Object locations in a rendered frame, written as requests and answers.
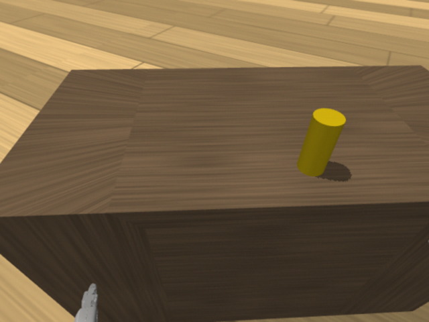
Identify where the can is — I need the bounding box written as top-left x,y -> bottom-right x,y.
297,108 -> 346,176

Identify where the left robot hand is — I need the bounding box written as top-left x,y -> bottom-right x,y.
74,284 -> 98,322

